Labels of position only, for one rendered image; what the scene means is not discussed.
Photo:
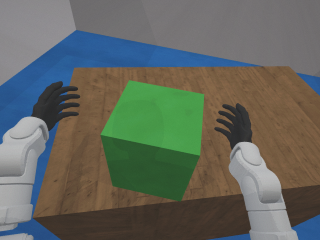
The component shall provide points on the pedestal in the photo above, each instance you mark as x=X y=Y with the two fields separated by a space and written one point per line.
x=77 y=200

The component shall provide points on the left robot forearm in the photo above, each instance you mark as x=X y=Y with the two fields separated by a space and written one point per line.
x=22 y=145

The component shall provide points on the left robot hand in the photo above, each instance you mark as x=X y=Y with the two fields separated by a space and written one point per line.
x=48 y=105

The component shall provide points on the right robot hand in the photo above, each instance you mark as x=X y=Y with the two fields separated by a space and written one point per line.
x=241 y=127

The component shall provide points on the right robot forearm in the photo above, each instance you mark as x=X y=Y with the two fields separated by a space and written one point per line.
x=262 y=194

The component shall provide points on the carton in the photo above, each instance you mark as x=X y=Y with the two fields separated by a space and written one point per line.
x=152 y=139

